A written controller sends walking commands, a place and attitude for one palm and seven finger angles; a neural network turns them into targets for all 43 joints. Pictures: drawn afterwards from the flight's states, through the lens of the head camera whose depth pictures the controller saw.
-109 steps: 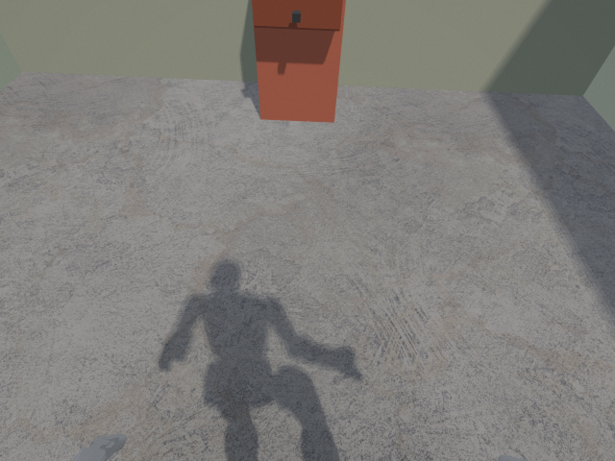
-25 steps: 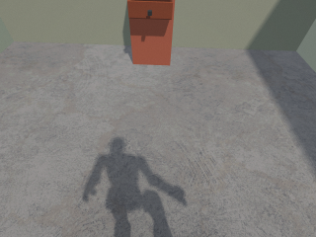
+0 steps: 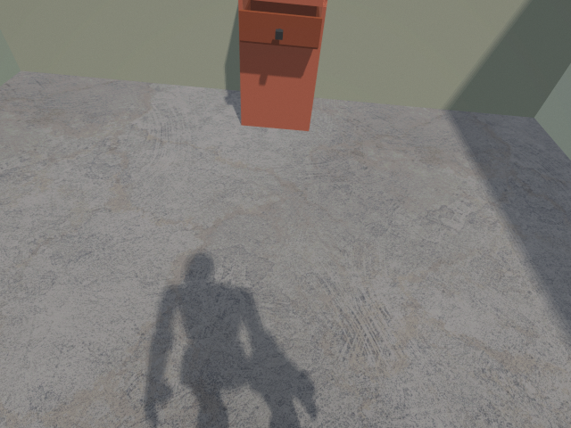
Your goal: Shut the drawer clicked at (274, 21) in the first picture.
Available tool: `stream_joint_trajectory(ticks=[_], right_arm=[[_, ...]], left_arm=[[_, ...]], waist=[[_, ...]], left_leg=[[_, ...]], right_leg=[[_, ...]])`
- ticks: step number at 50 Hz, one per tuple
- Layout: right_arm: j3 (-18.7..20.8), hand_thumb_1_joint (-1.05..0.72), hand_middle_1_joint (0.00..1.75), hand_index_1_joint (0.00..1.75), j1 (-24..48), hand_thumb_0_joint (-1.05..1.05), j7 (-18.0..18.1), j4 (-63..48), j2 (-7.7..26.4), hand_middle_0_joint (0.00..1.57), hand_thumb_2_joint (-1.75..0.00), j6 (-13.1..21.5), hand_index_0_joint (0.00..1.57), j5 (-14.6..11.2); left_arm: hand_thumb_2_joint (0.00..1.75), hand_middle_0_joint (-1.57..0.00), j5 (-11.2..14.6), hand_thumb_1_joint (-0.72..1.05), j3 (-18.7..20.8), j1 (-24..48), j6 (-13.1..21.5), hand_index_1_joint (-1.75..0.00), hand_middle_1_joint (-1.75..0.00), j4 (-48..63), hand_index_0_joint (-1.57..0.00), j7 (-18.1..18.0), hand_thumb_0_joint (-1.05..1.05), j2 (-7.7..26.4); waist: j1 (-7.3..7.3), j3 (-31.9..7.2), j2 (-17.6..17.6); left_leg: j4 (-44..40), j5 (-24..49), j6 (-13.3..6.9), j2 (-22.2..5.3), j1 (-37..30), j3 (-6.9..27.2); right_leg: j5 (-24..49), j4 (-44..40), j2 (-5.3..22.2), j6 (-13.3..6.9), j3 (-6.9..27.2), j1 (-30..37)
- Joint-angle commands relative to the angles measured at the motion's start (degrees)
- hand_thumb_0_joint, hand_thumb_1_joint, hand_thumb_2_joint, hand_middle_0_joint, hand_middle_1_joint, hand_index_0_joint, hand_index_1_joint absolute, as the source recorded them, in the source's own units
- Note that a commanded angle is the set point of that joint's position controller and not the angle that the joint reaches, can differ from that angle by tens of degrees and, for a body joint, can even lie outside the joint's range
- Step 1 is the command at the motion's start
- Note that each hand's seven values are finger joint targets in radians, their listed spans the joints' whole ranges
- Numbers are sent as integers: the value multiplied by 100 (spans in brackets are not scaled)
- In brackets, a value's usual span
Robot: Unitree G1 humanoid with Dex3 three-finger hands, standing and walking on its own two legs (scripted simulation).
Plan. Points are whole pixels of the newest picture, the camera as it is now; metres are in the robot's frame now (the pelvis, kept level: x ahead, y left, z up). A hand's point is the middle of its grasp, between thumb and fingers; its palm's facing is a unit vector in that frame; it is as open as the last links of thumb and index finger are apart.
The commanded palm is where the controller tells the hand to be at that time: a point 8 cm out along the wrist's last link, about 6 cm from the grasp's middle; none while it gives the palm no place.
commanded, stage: walk to a spot facing it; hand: left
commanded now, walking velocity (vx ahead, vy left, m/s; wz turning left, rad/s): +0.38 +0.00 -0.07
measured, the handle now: (279, 32) +1.76 +0.15 -0.11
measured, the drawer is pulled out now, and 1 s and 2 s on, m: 0.16 0.16 0.16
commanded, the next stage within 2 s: none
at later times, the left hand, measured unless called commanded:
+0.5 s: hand (225, 327) +0.33 +0.13 -0.17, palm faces -0.03 -0.99 -0.16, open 7.3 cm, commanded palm none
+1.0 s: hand (199, 306) +0.37 +0.20 -0.18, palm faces +0.06 -0.99 -0.13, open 7.3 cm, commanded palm none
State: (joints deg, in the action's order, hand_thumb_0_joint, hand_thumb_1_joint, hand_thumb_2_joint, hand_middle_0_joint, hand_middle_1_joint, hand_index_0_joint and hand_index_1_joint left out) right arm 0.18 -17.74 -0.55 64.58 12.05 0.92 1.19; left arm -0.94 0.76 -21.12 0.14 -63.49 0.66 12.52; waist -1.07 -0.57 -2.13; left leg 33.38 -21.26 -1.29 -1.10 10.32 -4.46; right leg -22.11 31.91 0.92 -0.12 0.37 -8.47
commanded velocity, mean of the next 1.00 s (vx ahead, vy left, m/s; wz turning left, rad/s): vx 0.38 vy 0.00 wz -0.02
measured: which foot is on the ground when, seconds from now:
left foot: down 0.00-0.42, up 0.44-0.84, down 0.86-1.00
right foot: up 0.00-0.38, down 0.40-0.88, up 0.90-1.00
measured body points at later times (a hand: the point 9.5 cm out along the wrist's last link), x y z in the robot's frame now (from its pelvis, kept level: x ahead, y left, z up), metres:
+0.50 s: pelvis +0.21 -0.04 -0.01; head +0.24 -0.03 +0.43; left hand +0.34 +0.19 -0.16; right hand +0.08 -0.23 -0.16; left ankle +0.05 +0.09 -0.63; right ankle +0.29 -0.12 -0.73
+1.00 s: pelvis +0.43 +0.03 +0.00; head +0.44 +0.05 +0.45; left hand +0.37 +0.25 -0.16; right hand +0.51 -0.20 -0.13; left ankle +0.46 +0.11 -0.73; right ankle +0.35 -0.10 -0.64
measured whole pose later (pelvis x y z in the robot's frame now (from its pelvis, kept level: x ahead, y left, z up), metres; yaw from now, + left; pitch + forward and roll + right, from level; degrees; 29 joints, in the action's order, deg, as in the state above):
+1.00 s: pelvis +0.43 +0.03 +0.00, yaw -2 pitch -2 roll -1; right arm 3.0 -10.4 0.4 57.6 7.8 4.7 1.1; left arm -1.4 2.9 -21.7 1.3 -65.2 0.7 9.9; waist -1.8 3.3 -2.2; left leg 31.6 -14.4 -2.4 -4.0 15.7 -10.7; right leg -22.7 67.7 4.0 -0.7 -3.9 -22.3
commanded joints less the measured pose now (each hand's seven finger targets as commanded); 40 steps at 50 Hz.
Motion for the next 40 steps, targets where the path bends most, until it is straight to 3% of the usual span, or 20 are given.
stream_joint_trajectory(ticks=[1, 3, 4, 7, 9, 12, 14, 16, 18, 19, 20, 21, 22, 23, 24, 26, 29, 32, 37, 40], right_arm=[[294, -90, 30, 30, -1911, 0, 204, 242, 1105, 20, -90, 264, 20, 25], [194, -90, 30, 30, -1555, 0, 252, 128, 675, 20, -90, 331, 20, -6], [187, -90, 30, 30, -1429, 0, 262, 80, 603, 20, -90, 379, 20, 0], [176, -90, 30, 30, -1439, 0, 304, 149, 421, 20, -90, 465, 20, -31], [151, -90, 30, 30, -1578, 0, 325, 256, 251, 20, -90, 488, 20, -43], [127, -90, 30, 30, -1694, 0, 334, 345, 141, 20, -90, 485, 20, -20], [163, -90, 30, 30, -1688, 0, 334, 407, 254, 20, -90, 466, 20, -23], [221, -90, 30, 30, -1643, 0, 327, 452, 397, 20, -90, 446, 20, -34], [271, -90, 30, 30, -1446, 0, 321, 401, 491, 20, -90, 433, 20, -56], [284, -90, 30, 30, -1340, 0, 280, 328, 453, 20, -90, 429, 20, -74], [237, -90, 30, 30, -1610, 0, 203, 213, 113, 20, -90, 437, 20, -144], [224, -90, 30, 30, -1704, 0, 218, 36, -61, 20, -90, 410, 20, -162], [282, -90, 30, 30, -1297, 0, 211, -8, 30, 20, -90, 379, 20, -162], [298, -90, 30, 30, -823, 0, 144, -93, -59, 20, -90, 363, 20, -109], [288, -90, 30, 30, -700, 0, 142, -164, -133, 20, -90, 331, 20, -72], [272, -90, 30, 30, -870, 0, 123, -100, -344, 20, -90, 170, 20, 7], [284, -90, 30, 30, -884, 0, 76, -197, -357, 20, -90, 28, 20, 33], [300, -90, 30, 30, -352, 0, -22, -494, -310, 20, -90, 19, 20, 25], [288, -90, 30, 30, 786, 0, -136, -910, -187, 20, -90, 167, 20, 12], [321, -90, 30, 30, 872, 0, -130, -962, -24, 20, -90, 229, 20, 8]], left_arm=[[90, -20, -64, 90, 186, 1214, 205, -30, -30, 836, -20, -96, 0, 569], [90, -20, -50, 90, 220, 1062, 230, -30, -30, 693, -20, -26, 0, 380], [90, -20, -53, 90, 211, 1008, 225, -30, -30, 642, -20, 15, 0, 279], [90, -20, -56, 90, 197, 971, 146, -30, -30, 634, -20, 91, 0, 56], [90, -20, -54, 90, 177, 1187, 117, -30, -30, 719, -20, 118, 0, -55], [90, -20, -8, 90, 136, 1754, 148, -30, -30, 934, -20, 146, 0, -182], [90, -20, 14, 90, 141, 1778, 179, -30, -30, 945, -20, 125, 0, -167], [90, -20, -6, 90, 188, 1308, 206, -30, -30, 815, -20, 72, 0, -35], [90, -20, -52, 90, 293, 288, 253, -30, -30, 490, -20, 32, 0, 163], [90, -20, -95, 90, 393, -541, 325, -30, -30, 268, -20, -2, 0, 451], [90, -20, -138, 90, 544, -1169, 387, -30, -30, 140, -20, -85, 0, 1039], [90, -20, -19, 90, 610, -1197, 375, -30, -30, 94, -20, -125, 0, 1394], [90, -20, 55, 90, 601, -617, 325, -30, -30, 231, -20, -140, 0, 1194], [90, -20, 32, 90, 495, -133, 348, -30, -30, 345, -20, -130, 0, 898], [90, -20, 16, 90, 408, 199, 370, -30, -30, 395, -20, -144, 0, 607], [90, -20, -27, 90, 288, 599, 426, -30, -30, 435, -20, -168, 0, 263], [90, -20, -54, 90, 260, 554, 464, -30, -30, 403, -20, -152, 0, 191], [90, -20, -54, 90, 276, 497, 488, -30, -30, 391, -20, -129, 0, 259], [90, -20, -59, 90, 301, -66, 493, -30, -30, 256, -20, -112, 0, 467], [90, -20, -65, 90, 339, -186, 450, -30, -30, 226, -20, -117, 0, 584]], waist=[[852, 1044, 1633], [591, 1088, 652], [482, 1015, 545], [310, 888, 770], [303, 987, 935], [373, 1179, 1017], [333, 1068, 1122], [89, 683, 1133], [-382, 179, 960], [-771, -264, 666], [-897, -992, -549], [-592, -1291, -971], [-542, -620, -378], [-445, 126, -260], [-159, 366, 100], [215, 580, 191], [418, 581, -253], [386, 704, -420], [-19, 724, -352], [20, 677, -168]], left_leg=[[-2218, 1031, -900, -2298, -1514, 2997], [-2060, 2099, -1013, -2111, -1443, 2291], [-2059, 2456, -956, -1934, -1421, 1901], [-2176, 2880, -762, -1505, -1402, 1034], [-2278, 3154, -639, -1270, -1367, 653], [-2349, 3608, -520, -1055, -1003, 241], [-2189, 4364, -588, -1150, -1070, 134], [-1498, 5665, -577, -1286, -1281, 75], [-255, 5686, -411, -1202, -976, -80], [985, 4719, -238, -1043, -203, -93], [3001, 1811, -69, -352, 1178, -244], [4928, -961, -36, 148, 2023, 227], [5140, -626, -189, -273, 2163, 626], [5044, -63, -154, -533, 2328, 560], [4764, 124, -132, -703, 2287, 636], [4237, 326, -43, -837, 1819, 588], [3388, 549, 165, -889, 1764, 326], [2325, 1047, 278, -926, 1779, 150], [826, 1137, 250, -728, 1778, -122], [246, 858, 167, -571, 1273, -308]], right_leg=[[-938, 2916, 25, -174, -20, -3424], [-280, 3391, 381, -157, 62, -3523], [-81, 3449, 437, -95, -24, -3458], [514, 3282, 474, 19, -284, -3382], [823, 2861, 427, 35, -552, -3398], [1262, 1442, 304, -23, -865, -2782], [1246, 836, 98, -151, -1029, -2178], [1164, 646, -109, -342, -1062, -1473], [1456, 249, -223, -455, -1055, -147], [1624, -21, 57, -589, -682, 1186], [1408, -371, 1588, -1131, 1278, 2427], [1421, -1252, 2779, -1654, 3418, 2376], [187, -1689, 2619, -1662, 2990, 1556], [-141, -1952, 2339, -1395, 2505, 544], [57, -1892, 2206, -1253, 2005, -138], [430, -2029, 1842, -1010, 1037, -1051], [767, -2197, 1536, -903, 255, -1406], [734, -2321, 1340, -884, -50, -1409], [1244, -2023, 1409, -857, 40, -440], [1510, -1672, 1505, -814, 78, -117]])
